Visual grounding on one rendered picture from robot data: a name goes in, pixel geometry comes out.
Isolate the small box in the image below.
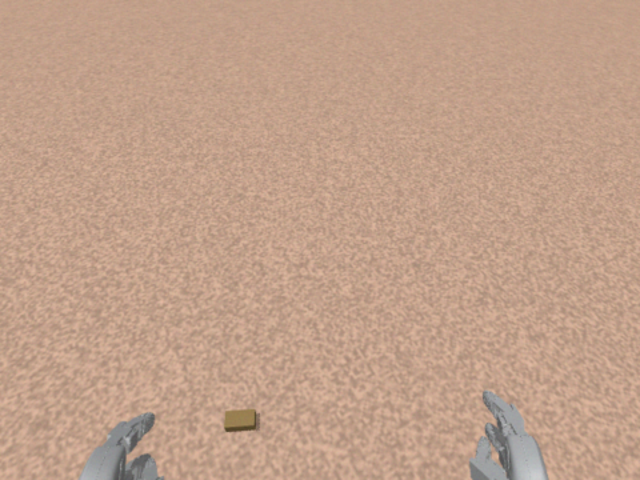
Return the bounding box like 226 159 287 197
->
224 409 256 432

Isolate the left robot hand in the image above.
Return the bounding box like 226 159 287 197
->
78 412 164 480

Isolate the right robot hand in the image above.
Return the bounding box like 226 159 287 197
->
469 390 549 480

